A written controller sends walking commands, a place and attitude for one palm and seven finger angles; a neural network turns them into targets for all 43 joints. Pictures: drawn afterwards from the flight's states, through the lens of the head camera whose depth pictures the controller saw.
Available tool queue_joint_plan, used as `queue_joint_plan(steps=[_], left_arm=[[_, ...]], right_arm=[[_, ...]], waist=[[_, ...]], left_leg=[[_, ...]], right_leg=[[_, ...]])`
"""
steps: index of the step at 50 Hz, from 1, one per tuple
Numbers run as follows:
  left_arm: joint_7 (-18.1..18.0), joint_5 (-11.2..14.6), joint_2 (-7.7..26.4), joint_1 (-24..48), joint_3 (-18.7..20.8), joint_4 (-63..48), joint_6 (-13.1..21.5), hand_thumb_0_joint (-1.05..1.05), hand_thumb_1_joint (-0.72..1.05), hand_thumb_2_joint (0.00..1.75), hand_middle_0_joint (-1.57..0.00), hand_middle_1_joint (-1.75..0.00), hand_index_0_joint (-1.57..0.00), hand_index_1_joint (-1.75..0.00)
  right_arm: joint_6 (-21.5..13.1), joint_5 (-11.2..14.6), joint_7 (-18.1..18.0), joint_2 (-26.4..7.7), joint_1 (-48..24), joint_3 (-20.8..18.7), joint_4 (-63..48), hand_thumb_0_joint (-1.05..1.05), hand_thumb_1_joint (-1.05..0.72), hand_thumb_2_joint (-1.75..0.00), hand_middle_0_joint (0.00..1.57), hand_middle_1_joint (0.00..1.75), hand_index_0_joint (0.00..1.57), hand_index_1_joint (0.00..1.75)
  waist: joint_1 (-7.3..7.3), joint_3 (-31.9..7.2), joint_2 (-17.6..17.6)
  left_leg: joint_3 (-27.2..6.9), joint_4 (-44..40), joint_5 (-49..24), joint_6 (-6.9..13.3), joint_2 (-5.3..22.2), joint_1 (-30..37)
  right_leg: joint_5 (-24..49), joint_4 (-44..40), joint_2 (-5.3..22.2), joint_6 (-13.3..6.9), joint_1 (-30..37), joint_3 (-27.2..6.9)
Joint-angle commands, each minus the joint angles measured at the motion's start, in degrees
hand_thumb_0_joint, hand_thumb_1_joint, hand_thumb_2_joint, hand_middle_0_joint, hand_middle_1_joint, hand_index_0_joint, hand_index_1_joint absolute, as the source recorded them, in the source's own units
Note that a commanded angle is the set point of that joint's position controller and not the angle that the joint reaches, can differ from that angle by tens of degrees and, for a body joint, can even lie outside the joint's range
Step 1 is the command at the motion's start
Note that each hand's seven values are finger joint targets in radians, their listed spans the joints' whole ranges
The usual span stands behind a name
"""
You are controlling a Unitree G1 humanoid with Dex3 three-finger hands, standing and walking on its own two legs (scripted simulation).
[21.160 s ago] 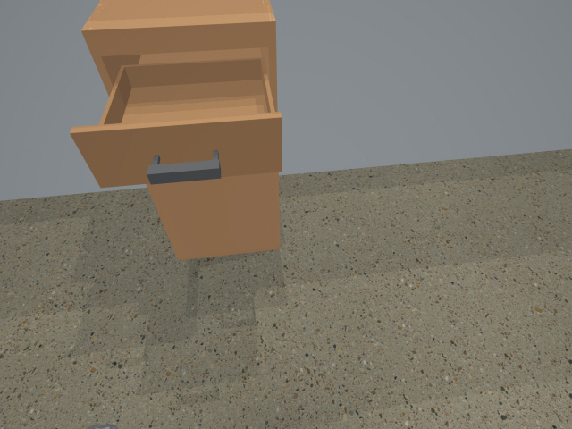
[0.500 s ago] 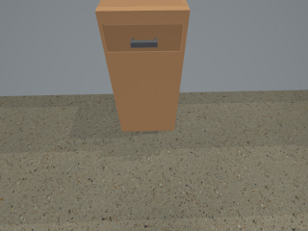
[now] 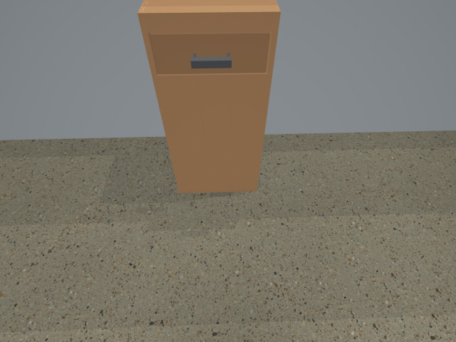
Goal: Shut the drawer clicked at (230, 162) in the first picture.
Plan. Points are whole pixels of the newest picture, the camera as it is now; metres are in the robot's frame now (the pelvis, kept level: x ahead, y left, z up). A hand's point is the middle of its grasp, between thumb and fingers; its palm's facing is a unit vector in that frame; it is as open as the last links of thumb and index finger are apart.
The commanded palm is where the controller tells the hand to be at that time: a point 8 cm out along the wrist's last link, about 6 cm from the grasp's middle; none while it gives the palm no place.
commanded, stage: look to check the result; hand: left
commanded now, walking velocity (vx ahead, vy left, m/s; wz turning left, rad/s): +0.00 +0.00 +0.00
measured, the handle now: (211, 59) +0.94 +0.11 +0.02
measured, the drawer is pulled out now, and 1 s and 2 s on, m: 0.00 0.00 0.00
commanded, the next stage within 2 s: stand and wait in 0.16 s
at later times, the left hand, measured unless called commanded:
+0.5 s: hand out of the picture +0.00 +0.15 -0.17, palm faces +0.04 -0.98 -0.18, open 7.4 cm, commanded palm none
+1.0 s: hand out of the picture +0.00 +0.14 -0.17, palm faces +0.05 -0.98 -0.18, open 7.4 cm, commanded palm none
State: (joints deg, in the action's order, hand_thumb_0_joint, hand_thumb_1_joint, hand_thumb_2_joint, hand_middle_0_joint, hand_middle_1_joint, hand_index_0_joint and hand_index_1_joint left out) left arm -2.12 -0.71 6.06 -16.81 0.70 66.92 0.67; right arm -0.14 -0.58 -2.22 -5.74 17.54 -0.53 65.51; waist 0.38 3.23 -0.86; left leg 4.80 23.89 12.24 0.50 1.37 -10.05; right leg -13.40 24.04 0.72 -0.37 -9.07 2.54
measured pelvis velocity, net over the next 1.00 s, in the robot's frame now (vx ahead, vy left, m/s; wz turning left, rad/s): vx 0.01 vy -0.02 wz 0.00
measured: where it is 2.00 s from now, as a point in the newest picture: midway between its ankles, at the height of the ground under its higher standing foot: outside the picture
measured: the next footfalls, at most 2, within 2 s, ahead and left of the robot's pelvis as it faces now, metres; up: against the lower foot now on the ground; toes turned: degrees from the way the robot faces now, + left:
none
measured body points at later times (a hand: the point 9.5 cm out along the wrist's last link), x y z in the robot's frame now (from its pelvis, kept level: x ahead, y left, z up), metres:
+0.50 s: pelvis +0.01 -0.01 +0.00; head +0.03 -0.02 +0.45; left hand +0.00 +0.20 -0.16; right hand -0.02 -0.21 -0.17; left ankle +0.01 +0.11 -0.74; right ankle +0.00 -0.11 -0.74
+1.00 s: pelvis +0.01 -0.02 +0.00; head +0.03 -0.03 +0.45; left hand +0.00 +0.19 -0.16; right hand -0.01 -0.22 -0.17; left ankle +0.01 +0.11 -0.74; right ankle +0.00 -0.11 -0.74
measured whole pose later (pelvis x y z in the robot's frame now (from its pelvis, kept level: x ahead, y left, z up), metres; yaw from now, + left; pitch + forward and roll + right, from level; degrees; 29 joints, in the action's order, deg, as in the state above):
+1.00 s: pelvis +0.01 -0.02 +0.00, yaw +0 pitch -2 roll +0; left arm -2.2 -0.6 6.2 -16.5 0.8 66.6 1.2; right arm 0.0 -0.5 -2.5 -6.3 16.9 -0.5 66.2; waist 0.4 2.8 -1.2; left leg 4.3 22.6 12.7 -1.4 2.9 -7.9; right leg -14.3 23.1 -0.9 -2.1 -7.1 3.0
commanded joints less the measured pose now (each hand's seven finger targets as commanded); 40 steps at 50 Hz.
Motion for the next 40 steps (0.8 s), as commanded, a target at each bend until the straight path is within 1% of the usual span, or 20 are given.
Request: queue_joint_plan(steps=[1, 3, 4, 5, 8, 9, 11, 13, 17, 18, 22, 25, 27, 30, 31, 32, 35, 36, 39, 40], left_arm=[[-0.5, 0.3, 5.2, -4.1, 0.7, -1.0, 0.2, 0.00, 0.90, 0.90, -0.20, -0.30, -0.20, -0.30], [-0.5, 0.2, 5.2, -4.2, 0.7, -1.1, 0.2, 0.00, 0.90, 0.90, -0.20, -0.30, -0.20, -0.30], [-0.5, 0.2, 5.2, -4.1, 0.7, -1.0, 0.2, 0.00, 0.90, 0.90, -0.20, -0.30, -0.20, -0.30], [-0.5, 0.3, 5.4, -4.0, 0.8, -1.1, 0.2, 0.00, 0.90, 0.90, -0.20, -0.30, -0.20, -0.30], [-0.5, 0.3, 5.2, -4.2, 0.8, -1.1, 0.3, 0.00, 0.90, 0.90, -0.20, -0.30, -0.20, -0.30], [-0.5, 0.3, 5.3, -4.1, 0.8, -1.2, 0.4, 0.00, 0.90, 0.90, -0.20, -0.30, -0.20, -0.30], [-0.5, 0.3, 5.4, -4.0, 0.8, -1.2, 0.3, 0.00, 0.90, 0.90, -0.20, -0.30, -0.20, -0.30], [-0.6, 0.3, 5.4, -4.0, 0.8, -1.2, 0.4, 0.00, 0.90, 0.90, -0.20, -0.30, -0.20, -0.30], [-0.6, 0.3, 5.7, -4.1, 0.9, -1.3, 0.5, 0.00, 0.90, 0.90, -0.20, -0.30, -0.20, -0.30], [-0.6, 0.3, 5.6, -3.9, 0.9, -1.2, 0.5, 0.00, 0.90, 0.90, -0.20, -0.30, -0.20, -0.30], [-0.6, 0.3, 5.7, -4.2, 0.8, -1.3, 0.5, 0.00, 0.90, 0.90, -0.20, -0.30, -0.20, -0.30], [-0.5, 0.3, 5.7, -3.6, 0.8, -1.3, 0.4, 0.00, 0.90, 0.90, -0.20, -0.30, -0.20, -0.30], [-0.6, 0.3, 5.8, -4.0, 0.8, -1.3, 0.5, 0.00, 0.90, 0.90, -0.20, -0.30, -0.20, -0.30], [-0.5, 0.4, 5.8, -4.1, 0.8, -1.2, 0.6, 0.00, 0.90, 0.90, -0.20, -0.30, -0.20, -0.30], [-0.6, 0.4, 5.8, -4.0, 0.8, -1.2, 0.7, 0.00, 0.90, 0.90, -0.20, -0.30, -0.20, -0.30], [-0.6, 0.3, 5.8, -4.3, 0.8, -1.2, 0.7, 0.00, 0.90, 0.90, -0.20, -0.30, -0.20, -0.30], [-0.6, 0.4, 5.9, -3.8, 0.8, -1.3, 0.6, 0.00, 0.90, 0.90, -0.20, -0.30, -0.20, -0.30], [-0.6, 0.4, 5.9, -4.1, 0.8, -1.1, 0.6, 0.00, 0.90, 0.90, -0.20, -0.30, -0.20, -0.30], [-0.6, 0.4, 5.8, -4.1, 0.8, -1.2, 0.7, 0.00, 0.90, 0.90, -0.20, -0.30, -0.20, -0.30], [-0.6, 0.4, 5.7, -4.2, 0.8, -1.2, 0.7, 0.00, 0.90, 0.90, -0.20, -0.30, -0.20, -0.30]], right_arm=[[-0.1, -0.2, -0.2, -4.2, 5.8, -0.9, -0.4, 0.00, -0.90, -0.90, 0.20, 0.30, 0.20, 0.30], [-0.1, -0.2, -0.2, -4.2, 5.6, -0.9, -0.4, 0.00, -0.90, -0.90, 0.20, 0.30, 0.20, 0.30], [-0.2, -0.2, -0.2, -4.2, 5.7, -0.9, -0.4, 0.00, -0.90, -0.90, 0.20, 0.30, 0.20, 0.30], [-0.2, -0.1, -0.2, -4.2, 5.8, -0.9, -0.3, 0.00, -0.90, -0.90, 0.20, 0.30, 0.20, 0.30], [-0.3, -0.1, -0.3, -4.2, 5.4, -0.9, -0.2, 0.00, -0.90, -0.90, 0.20, 0.30, 0.20, 0.30], [-0.3, -0.1, -0.3, -4.3, 5.5, -0.9, -0.2, 0.00, -0.90, -0.90, 0.20, 0.30, 0.20, 0.30], [-0.3, -0.1, -0.3, -4.3, 5.2, -0.9, -0.1, 0.00, -0.90, -0.90, 0.20, 0.30, 0.20, 0.30], [-0.2, -0.1, -0.2, -4.3, 5.3, -0.9, -0.1, 0.00, -0.90, -0.90, 0.20, 0.30, 0.20, 0.30], [-0.3, 0.0, -0.3, -4.4, 5.3, -1.0, 0.0, 0.00, -0.90, -0.90, 0.20, 0.30, 0.20, 0.30], [-0.2, -0.1, -0.3, -4.3, 5.1, -0.8, 0.1, 0.00, -0.90, -0.90, 0.20, 0.30, 0.20, 0.30], [-0.1, -0.1, -0.3, -4.5, 5.0, -0.9, 0.1, 0.00, -0.90, -0.90, 0.20, 0.30, 0.20, 0.30], [-0.1, -0.2, -0.3, -4.3, 5.3, -0.8, 0.2, 0.00, -0.90, -0.90, 0.20, 0.30, 0.20, 0.30], [-0.1, -0.1, -0.3, -4.5, 5.2, -0.9, 0.0, 0.00, -0.90, -0.90, 0.20, 0.30, 0.20, 0.30], [-0.3, -0.1, -0.4, -4.5, 5.1, -0.8, 0.2, 0.00, -0.90, -0.90, 0.20, 0.30, 0.20, 0.30], [-0.2, -0.1, -0.4, -4.5, 5.0, -0.9, 0.2, 0.00, -0.90, -0.90, 0.20, 0.30, 0.20, 0.30], [-0.2, 0.0, -0.4, -4.7, 4.9, -1.0, 0.0, 0.00, -0.90, -0.90, 0.20, 0.30, 0.20, 0.30], [-0.1, -0.1, -0.4, -4.6, 5.0, -0.8, 0.3, 0.00, -0.90, -0.90, 0.20, 0.30, 0.20, 0.30], [-0.1, -0.1, -0.4, -4.5, 5.0, -0.8, 0.3, 0.00, -0.90, -0.90, 0.20, 0.30, 0.20, 0.30], [-0.1, -0.1, -0.5, -4.5, 5.1, -0.8, 0.2, 0.00, -0.90, -0.90, 0.20, 0.30, 0.20, 0.30], [-0.1, -0.1, -0.5, -4.5, 4.9, -0.9, 0.2, 0.00, -0.90, -0.90, 0.20, 0.30, 0.20, 0.30]], waist=[[0.32, 3.3, 0.0], [0.21, 2.9, 0.0], [0.23, 2.6, -0.4], [0.16, 2.3, 0.2], [0.10, 1.5, 0.5], [0.19, 1.5, 0.8], [0.06, 2.3, -0.1], [0.16, 2.2, 1.2], [0.08, 1.0, -0.1], [0.09, 1.8, 0.6], [0.01, 2.2, 0.6], [0.19, 2.7, -0.5], [0.14, 2.0, 0.7], [0.15, 0.7, 0.3], [0.17, 1.1, 0.9], [0.15, 1.1, 0.9], [0.22, 2.1, 0.0], [0.10, 1.9, 0.6], [0.26, 1.5, 0.1], [0.18, 1.4, 0.4]], left_leg=[[-5.2, -5.1, -2.3, 1.2, 4.8, -0.2], [-5.0, -4.9, -2.6, 1.2, 4.9, 0.0], [-5.1, -5.0, -3.1, 1.3, 4.8, 0.1], [-5.0, -4.9, -4.1, 1.3, 5.0, 0.2], [-4.9, -4.4, -5.5, 1.4, 5.0, 1.1], [-4.9, -4.6, -5.9, 1.3, 5.1, 1.3], [-4.6, -4.6, -5.2, 1.2, 5.0, 1.0], [-4.6, -4.5, -5.2, 1.2, 5.0, 1.0], [-4.5, -4.1, -7.0, 1.1, 4.9, 1.5], [-4.5, -4.2, -6.5, 1.0, 4.9, 1.2], [-4.4, -4.0, -6.2, 0.9, 4.8, 1.5], [-4.3, -4.5, -5.2, 0.8, 4.8, 0.9], [-4.4, -4.2, -6.1, 0.9, 4.9, 1.5], [-4.2, -3.9, -7.3, 0.9, 5.0, 2.4], [-4.1, -4.0, -7.1, 0.8, 5.0, 2.4], [-4.1, -3.8, -7.8, 0.8, 5.1, 2.6], [-4.0, -4.2, -6.6, 0.6, 5.0, 1.7], [-4.0, -4.1, -6.8, 0.7, 5.0, 1.8], [-3.9, -4.0, -7.2, 0.7, 5.1, 2.3], [-4.0, -4.0, -7.1, 0.7, 5.1, 2.4]], right_leg=[[2.4, -5.5, 4.5, -1.9, -4.3, -4.2], [2.5, -5.4, 4.6, -1.8, -4.1, -3.9], [2.9, -5.3, 4.5, -1.8, -3.9, -4.3], [3.9, -5.2, 4.7, -1.8, -3.4, -3.9], [5.0, -5.1, 4.8, -1.8, -3.1, -4.0], [5.4, -4.9, 4.7, -1.8, -3.1, -4.1], [5.0, -5.3, 4.8, -1.8, -3.4, -4.1], [4.9, -5.4, 4.8, -1.8, -3.3, -4.2], [7.0, -5.2, 4.8, -1.9, -2.2, -4.3], [6.7, -5.3, 4.9, -1.9, -2.4, -4.1], [6.6, -5.6, 4.8, -2.0, -2.8, -4.4], [5.3, -5.9, 4.8, -2.0, -2.8, -4.3], [6.2, -5.8, 4.8, -2.0, -2.6, -4.3], [8.5, -5.6, 5.0, -2.1, -1.7, -4.5], [8.8, -5.6, 4.9, -2.1, -1.9, -4.4], [9.7, -5.5, 5.0, -2.1, -2.1, -4.4], [8.3, -5.8, 4.8, -2.1, -2.1, -4.5], [8.8, -5.9, 5.0, -2.1, -1.8, -4.4], [9.3, -5.9, 4.9, -2.1, -1.7, -4.6], [9.3, -5.9, 4.9, -2.2, -1.7, -4.6]])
